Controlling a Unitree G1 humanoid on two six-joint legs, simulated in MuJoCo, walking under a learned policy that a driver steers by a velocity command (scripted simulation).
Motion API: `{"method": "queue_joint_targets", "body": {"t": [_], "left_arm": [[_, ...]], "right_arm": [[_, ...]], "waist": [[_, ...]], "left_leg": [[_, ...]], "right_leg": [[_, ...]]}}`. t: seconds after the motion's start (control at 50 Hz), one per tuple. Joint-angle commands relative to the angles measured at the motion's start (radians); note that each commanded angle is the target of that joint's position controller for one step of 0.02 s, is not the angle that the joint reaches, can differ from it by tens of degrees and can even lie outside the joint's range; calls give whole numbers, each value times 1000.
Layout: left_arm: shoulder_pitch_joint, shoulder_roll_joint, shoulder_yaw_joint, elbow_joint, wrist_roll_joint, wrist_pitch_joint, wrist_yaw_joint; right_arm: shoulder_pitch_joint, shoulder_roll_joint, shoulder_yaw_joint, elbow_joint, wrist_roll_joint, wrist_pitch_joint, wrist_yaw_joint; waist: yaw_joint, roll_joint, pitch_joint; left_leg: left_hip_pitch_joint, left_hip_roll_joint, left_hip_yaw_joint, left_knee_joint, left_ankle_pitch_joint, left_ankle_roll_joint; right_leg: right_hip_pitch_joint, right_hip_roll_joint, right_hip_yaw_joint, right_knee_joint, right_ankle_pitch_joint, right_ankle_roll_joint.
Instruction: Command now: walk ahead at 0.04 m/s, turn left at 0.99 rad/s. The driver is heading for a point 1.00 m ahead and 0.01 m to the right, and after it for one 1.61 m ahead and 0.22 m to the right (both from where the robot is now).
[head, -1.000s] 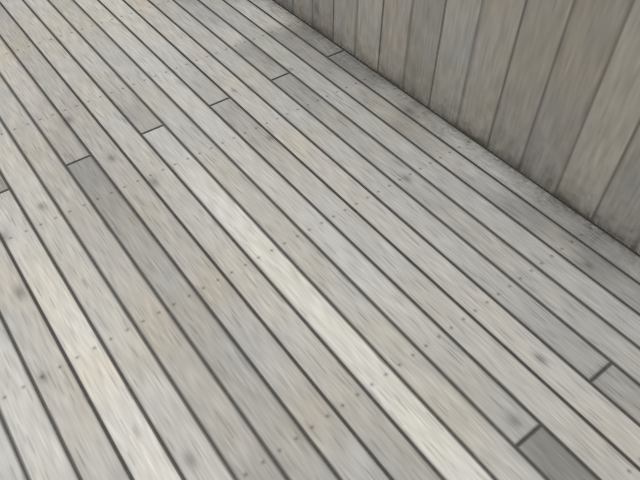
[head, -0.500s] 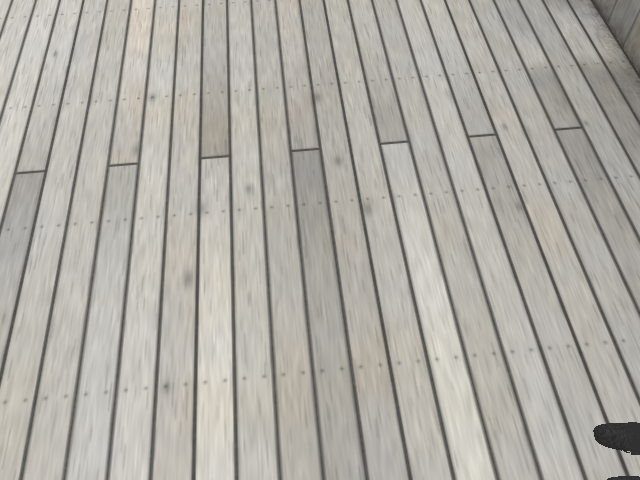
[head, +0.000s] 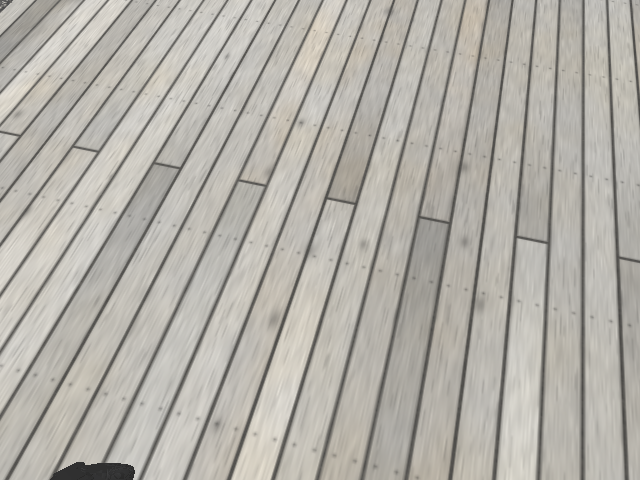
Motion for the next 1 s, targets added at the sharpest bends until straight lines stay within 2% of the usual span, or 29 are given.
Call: {"method": "queue_joint_targets", "body": {"t": [0.02,0.04,0.06,0.08,0.1,0.12,0.14,0.16,0.2,0.24,0.3,0.36,0.44,0.5,0.54,0.56,0.58,0.6,0.62,0.64,0.66,0.7,0.8,0.88,0.9,0.94,0.96,0.98,1.0], "left_arm": [[46,104,32,-49,-11,-27,14],[81,113,36,-41,-6,-34,23],[73,163,49,-43,1,-40,34],[60,261,65,-70,15,-33,33],[23,234,62,-69,24,-24,25],[10,164,45,-73,16,-19,21],[-10,125,36,-71,12,-17,13],[3,124,35,-66,16,-17,6],[58,139,40,-55,20,-25,-6],[128,158,53,-28,21,-42,-19],[227,165,64,25,20,-77,-31],[270,170,73,59,13,-100,-37],[303,182,81,91,6,-109,-45],[323,188,86,120,3,-98,-53],[312,172,81,131,-9,-91,-57],[286,139,68,120,-2,-99,-58],[227,50,38,72,7,-108,-62],[156,44,37,8,-6,-119,-60],[121,117,54,18,10,-114,-55],[144,119,55,33,12,-117,-67],[193,111,53,59,9,-113,-78],[205,93,50,78,17,-87,-97],[61,60,38,33,5,-71,-105],[-48,22,8,-8,8,-74,-126],[-57,20,3,-11,6,-73,-127],[-18,50,6,-1,3,-67,-119],[73,77,14,21,3,-63,-113],[241,118,31,67,3,-62,-106],[468,174,59,135,5,-64,-94]], "right_arm": [[-44,-148,-40,-73,2,-13,2],[-61,-139,-36,-74,13,-17,0],[-7,-91,-24,-67,22,-23,-5],[19,-47,-13,-92,38,-27,-12],[3,-153,-36,-80,-7,-29,-14],[-12,-176,-45,-73,-17,-27,-7],[10,-157,-41,-57,-17,-18,3],[37,-141,-34,-49,-16,-10,17],[38,-136,-20,-49,-10,-6,44],[-19,-123,-8,-57,-13,-14,57],[-81,-88,11,-52,-18,-34,55],[-131,-83,21,-51,-15,-52,52],[-225,-58,48,-75,-11,-73,59],[-239,-45,65,-83,-10,-88,56],[-113,-42,66,-38,-16,-105,38],[56,-78,50,22,-19,-115,23],[270,-171,25,65,-34,-123,4],[270,-266,2,51,-25,-124,-12],[190,-195,16,42,-25,-123,-21],[136,-139,35,33,-17,-126,-18],[100,-104,45,33,-16,-130,-16],[68,-71,57,36,-11,-145,-21],[97,-42,64,86,-7,-181,-9],[128,-38,73,132,2,-204,-19],[137,-50,73,142,1,-206,-25],[168,-106,60,154,-13,-194,-48],[157,-139,50,151,-24,-177,-63],[121,-169,38,139,-35,-156,-73],[71,-190,29,117,-42,-141,-74]], "waist": [[51,149,-118],[82,139,-110],[58,18,-133],[49,-195,-172],[54,-141,-125],[43,-99,-108],[30,-78,-90],[24,-109,-122],[54,-182,-116],[89,-168,-71],[124,-137,-31],[136,-145,-29],[147,-173,-16],[130,-179,15],[51,-96,-1],[-31,-13,-78],[-133,208,-215],[-123,303,-177],[-84,108,-85],[-35,71,-75],[9,67,-71],[40,99,-16],[52,66,87],[55,28,100],[60,28,85],[95,93,-3],[152,125,-69],[239,141,-159],[341,126,-250]], "left_leg": [[45,233,-347,-106,4,54],[-7,199,-337,-78,-80,12],[-86,124,-244,20,-350,-43],[-233,-8,22,280,-483,-99],[-269,43,130,477,-438,-112],[-234,105,152,569,-377,-114],[-204,114,163,638,-323,-111],[-209,123,177,687,-259,-102],[-278,141,215,725,-225,-91],[-348,155,217,687,-211,-91],[-380,167,186,572,-166,-89],[-356,188,200,440,-148,-89],[-215,236,300,226,-181,-77],[-19,232,383,57,-234,-24],[244,208,412,-52,-141,18],[483,225,361,-61,-197,38],[688,475,43,-176,-542,67],[713,633,-379,-315,-743,149],[648,615,-305,-279,-671,152],[581,552,-186,-255,-565,128],[509,507,-77,-280,-492,101],[383,461,62,-347,-376,67],[264,416,319,-443,18,32],[261,406,482,-478,430,-23],[288,408,513,-447,670,-38],[431,433,541,-276,1181,-67],[477,452,543,-117,1338,-76],[461,468,537,115,1414,-75],[348,473,519,423,1321,-63]], "right_leg": [[177,50,-28,-196,7,-19],[277,33,-29,-344,77,-24],[393,-109,72,-468,62,-54],[470,-396,359,-542,-26,-169],[351,-437,379,-548,74,-243],[305,-391,265,-508,181,-247],[263,-317,152,-476,263,-226],[287,-265,94,-483,135,-193],[327,-240,98,-542,-154,-172],[364,-253,133,-582,-309,-167],[414,-270,135,-614,-293,-170],[431,-284,108,-628,-244,-183],[333,-300,43,-644,-205,-195],[203,-302,-11,-631,-173,-211],[59,-277,-74,-522,-122,-209],[-60,-223,-136,-338,-1,-192],[-199,-120,-250,66,-56,-158],[-495,-4,-212,313,-152,-138],[-576,-83,-121,427,-62,-143],[-536,-116,-111,423,20,-137],[-474,-131,-105,401,55,-122],[-419,-127,-84,399,102,-91],[-418,-91,-124,275,311,-78],[-254,-84,-275,63,421,-139],[-186,-52,-320,23,417,-161],[-95,29,-386,-3,329,-195],[-9,63,-389,-10,262,-212],[153,92,-376,-3,187,-234],[395,90,-304,-57,119,-275]]}}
